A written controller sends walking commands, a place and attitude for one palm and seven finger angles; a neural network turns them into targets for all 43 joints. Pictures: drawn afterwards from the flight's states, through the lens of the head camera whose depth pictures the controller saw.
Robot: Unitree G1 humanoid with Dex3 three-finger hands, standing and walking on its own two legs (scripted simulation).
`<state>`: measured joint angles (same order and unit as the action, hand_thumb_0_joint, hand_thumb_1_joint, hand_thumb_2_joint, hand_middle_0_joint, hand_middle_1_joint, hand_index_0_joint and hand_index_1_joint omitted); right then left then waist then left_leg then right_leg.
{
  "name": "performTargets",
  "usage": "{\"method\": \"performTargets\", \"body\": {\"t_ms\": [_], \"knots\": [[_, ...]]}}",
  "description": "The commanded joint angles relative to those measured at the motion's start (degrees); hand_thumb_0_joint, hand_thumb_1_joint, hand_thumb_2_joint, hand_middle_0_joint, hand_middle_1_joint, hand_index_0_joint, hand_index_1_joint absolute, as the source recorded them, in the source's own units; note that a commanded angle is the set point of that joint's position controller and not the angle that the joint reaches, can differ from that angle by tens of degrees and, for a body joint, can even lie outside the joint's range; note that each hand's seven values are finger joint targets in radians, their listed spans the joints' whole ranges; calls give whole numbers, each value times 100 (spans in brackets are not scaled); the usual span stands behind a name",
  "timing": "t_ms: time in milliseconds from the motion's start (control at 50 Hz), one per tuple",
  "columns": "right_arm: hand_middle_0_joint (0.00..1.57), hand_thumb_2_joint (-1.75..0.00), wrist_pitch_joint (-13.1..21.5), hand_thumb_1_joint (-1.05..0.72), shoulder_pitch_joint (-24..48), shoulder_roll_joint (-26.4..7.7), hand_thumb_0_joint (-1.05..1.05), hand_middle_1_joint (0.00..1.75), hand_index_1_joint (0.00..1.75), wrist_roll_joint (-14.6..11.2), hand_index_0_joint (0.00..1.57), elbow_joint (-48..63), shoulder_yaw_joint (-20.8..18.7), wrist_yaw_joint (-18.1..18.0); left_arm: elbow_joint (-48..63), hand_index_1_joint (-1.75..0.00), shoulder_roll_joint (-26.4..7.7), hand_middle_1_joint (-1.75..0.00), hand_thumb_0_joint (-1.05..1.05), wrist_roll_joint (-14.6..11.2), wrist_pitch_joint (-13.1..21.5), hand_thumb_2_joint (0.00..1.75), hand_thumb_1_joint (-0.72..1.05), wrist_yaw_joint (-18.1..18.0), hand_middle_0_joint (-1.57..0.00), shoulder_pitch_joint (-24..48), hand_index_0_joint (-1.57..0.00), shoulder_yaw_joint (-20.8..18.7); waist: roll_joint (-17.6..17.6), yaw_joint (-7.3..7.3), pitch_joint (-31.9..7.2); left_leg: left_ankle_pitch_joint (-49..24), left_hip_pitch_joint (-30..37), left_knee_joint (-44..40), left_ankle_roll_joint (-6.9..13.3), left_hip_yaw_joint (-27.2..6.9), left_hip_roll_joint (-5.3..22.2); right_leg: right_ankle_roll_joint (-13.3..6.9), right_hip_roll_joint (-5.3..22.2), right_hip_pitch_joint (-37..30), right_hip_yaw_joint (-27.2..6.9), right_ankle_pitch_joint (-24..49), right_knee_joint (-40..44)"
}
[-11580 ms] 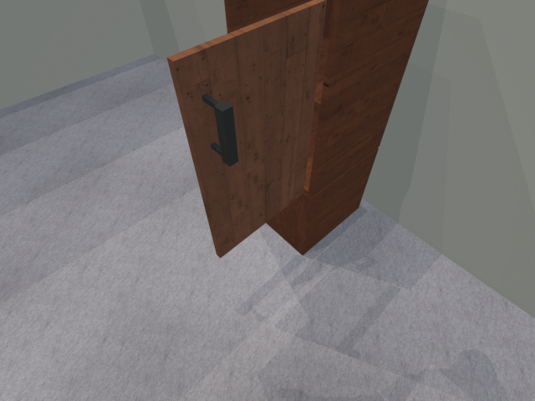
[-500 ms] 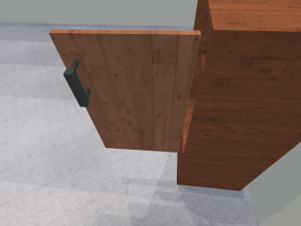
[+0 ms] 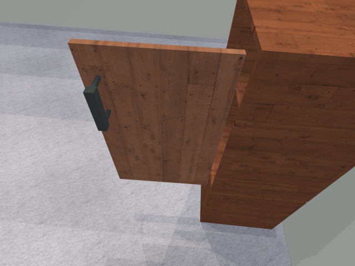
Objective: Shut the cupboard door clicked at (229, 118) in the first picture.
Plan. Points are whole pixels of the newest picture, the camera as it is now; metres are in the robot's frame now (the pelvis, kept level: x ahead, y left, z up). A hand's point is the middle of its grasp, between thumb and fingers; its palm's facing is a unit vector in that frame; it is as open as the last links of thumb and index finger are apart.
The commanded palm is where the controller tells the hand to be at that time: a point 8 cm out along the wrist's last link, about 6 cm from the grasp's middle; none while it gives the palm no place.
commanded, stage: come to a stop and stand still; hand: left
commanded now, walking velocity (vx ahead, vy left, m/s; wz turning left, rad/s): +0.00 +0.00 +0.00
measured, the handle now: (100, 104) +0.45 +0.22 +0.11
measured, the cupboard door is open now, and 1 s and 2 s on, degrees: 92 92 92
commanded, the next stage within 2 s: look again from close up in 1.02 s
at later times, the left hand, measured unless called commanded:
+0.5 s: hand out of the picture -0.03 +0.14 -0.17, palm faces -0.01 -0.98 -0.20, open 7.3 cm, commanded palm none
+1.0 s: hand out of the picture -0.02 +0.11 -0.17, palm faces +0.01 -0.98 -0.19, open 7.3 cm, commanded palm none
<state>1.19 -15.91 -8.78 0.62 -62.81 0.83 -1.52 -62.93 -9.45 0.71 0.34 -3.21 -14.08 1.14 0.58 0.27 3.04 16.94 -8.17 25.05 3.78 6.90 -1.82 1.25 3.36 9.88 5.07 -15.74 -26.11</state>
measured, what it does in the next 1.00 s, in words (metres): shifts its weight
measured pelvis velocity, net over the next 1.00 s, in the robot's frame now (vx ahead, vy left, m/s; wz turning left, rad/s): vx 0.00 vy -0.05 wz -0.01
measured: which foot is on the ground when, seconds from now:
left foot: down 0.00-1.00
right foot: down 0.00-1.00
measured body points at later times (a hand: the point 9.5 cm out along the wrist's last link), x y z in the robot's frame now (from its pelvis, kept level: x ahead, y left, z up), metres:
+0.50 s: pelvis -0.02 -0.03 +0.00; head +0.00 -0.05 +0.45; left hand -0.03 +0.19 -0.15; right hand -0.04 -0.23 -0.17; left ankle -0.04 +0.07 -0.74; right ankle -0.02 -0.13 -0.74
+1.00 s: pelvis +0.00 -0.05 +0.00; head +0.02 -0.06 +0.45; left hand -0.02 +0.16 -0.15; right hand -0.01 -0.26 -0.17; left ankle -0.04 +0.07 -0.74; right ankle -0.02 -0.13 -0.74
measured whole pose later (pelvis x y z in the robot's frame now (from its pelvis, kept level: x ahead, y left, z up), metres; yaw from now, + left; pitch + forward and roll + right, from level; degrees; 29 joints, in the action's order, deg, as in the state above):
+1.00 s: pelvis +0.00 -0.05 +0.00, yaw +0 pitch +0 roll +1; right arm 1.2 -16.2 -7.8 0.5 -65.8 1.1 -1.9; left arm -65.2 -7.2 0.5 1.3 -2.3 -17.1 1.7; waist -0.7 -0.2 2.4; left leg 15.4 -6.4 22.4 -0.4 6.1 1.6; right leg -2.9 -0.2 8.9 5.9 -15.8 -25.0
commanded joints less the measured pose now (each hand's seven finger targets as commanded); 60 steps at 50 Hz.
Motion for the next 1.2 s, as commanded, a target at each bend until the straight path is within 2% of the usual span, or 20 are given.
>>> {"method": "performTargets", "body": {"t_ms": [0,20,40,60,80,100,180,200,240,380,500,580,600,740,760,1020,1180], "knots": [[20,-90,137,-90,-557,-668,0,30,30,50,20,479,-64,-58,206,-30,-507,-30,0,-31,128,90,90,16,-20,-550,-20,-90,-1273,-38,-729,-4059,336,35,-206,-915,1036,-436,185,6,-244,696,-425],[20,-90,122,-90,-574,-674,0,30,30,32,20,518,-61,-76,204,-30,-503,-30,0,-37,123,90,90,25,-20,-565,-20,-88,-899,-31,-659,-3897,282,83,-142,-916,1024,-428,178,-13,-252,653,-373],[20,-90,103,-90,-564,-675,0,30,30,20,20,534,-60,-83,173,-30,-441,-30,0,-36,106,90,90,30,-20,-549,-20,-76,-356,-25,-439,-3383,122,81,-94,-884,985,-422,202,14,-304,791,-280],[20,-90,85,-90,-562,-665,0,30,30,8,20,551,-54,-80,171,-30,-388,-30,0,-41,88,90,90,39,-20,-528,-20,-59,-47,-7,-149,-2658,-94,-41,-76,-884,933,-421,248,95,-385,801,-171],[20,-90,74,-90,-557,-643,0,30,30,6,20,537,-52,-65,172,-30,-377,-30,0,-39,76,90,90,49,-20,-503,-20,-55,119,7,45,-2021,-242,-190,-74,-897,893,-419,279,166,-438,723,-94],[20,-90,74,-90,-537,-600,0,30,30,14,20,522,-33,-51,183,-30,-402,-30,0,-31,74,90,90,75,-20,-446,-20,-60,52,7,241,-1763,-383,-329,-73,-881,854,-421,275,214,-439,730,-92],[20,-90,59,-90,-490,-586,0,30,30,9,20,407,-12,0,165,-30,-412,-30,0,-26,48,90,90,93,-20,-551,-20,-53,167,-23,489,-351,-595,-694,-60,-897,785,-403,281,386,-621,56,166],[20,-90,60,-90,-484,-537,0,30,30,16,20,363,-5,5,141,-30,-431,-30,0,-25,51,90,90,107,-20,-550,-20,-58,37,-36,523,-274,-631,-767,-52,-894,758,-421,286,383,-616,60,190],[20,-90,58,-90,-507,-552,0,30,30,19,20,311,-1,14,129,-30,-423,-30,0,-22,54,90,90,108,-20,-611,-20,-64,111,-40,508,-29,-615,-825,-67,-868,745,-416,280,429,-668,-59,227],[20,-90,96,-90,-537,-446,0,30,30,1,20,77,29,10,36,-30,-404,-30,0,-27,112,90,90,105,-20,-700,-20,-50,213,-48,231,-547,-291,-710,-89,-707,744,-414,355,345,-768,367,376],[20,-90,95,-90,-563,-340,0,30,30,-4,20,-92,28,-11,-39,-30,-394,-30,0,-27,150,90,90,96,-20,-753,-20,-60,110,-49,60,-863,-148,-629,-129,-615,772,-439,391,151,-751,892,425],[20,-90,96,-90,-574,-324,0,30,30,-5,20,-158,26,-29,-104,-30,-360,-30,0,-33,161,90,90,89,-20,-776,-20,-48,51,-44,28,-984,-83,-602,-162,-607,788,-444,407,97,-748,1154,431],[20,-90,87,-90,-562,-288,0,30,30,-10,20,-180,19,-34,-98,-30,-361,-30,0,-24,159,90,90,88,-20,-776,-20,-52,56,-56,118,-971,-129,-592,-164,-581,797,-441,402,89,-727,1205,456],[20,-90,55,-90,-524,-272,0,30,30,-14,20,-204,7,-45,-124,-30,-360,-30,0,-24,162,90,90,82,-20,-777,-20,-51,-12,-46,199,-889,-131,-566,-215,-555,786,-451,420,96,-769,1244,567],[20,-90,57,-90,-540,-278,0,30,30,-6,20,-199,6,-47,-125,-30,-359,-30,0,-29,169,90,90,84,-20,-797,-20,-56,31,-47,87,-913,-79,-557,-219,-548,791,-451,423,52,-768,1286,568],[20,-90,57,-90,-489,-303,0,30,30,-4,20,-204,-7,-77,-89,-30,-382,-30,0,-31,168,90,90,85,-20,-766,-20,-85,-35,-78,116,-1154,-45,-565,-251,-551,817,-455,420,-95,-692,1713,549],[20,-90,55,-90,-486,-322,0,30,30,0,20,-205,-17,-87,-80,-30,-403,-30,0,-30,171,90,90,80,-20,-774,-20,-100,52,-81,13,-1256,25,-549,-261,-548,823,-457,437,-202,-698,1981,539]]}}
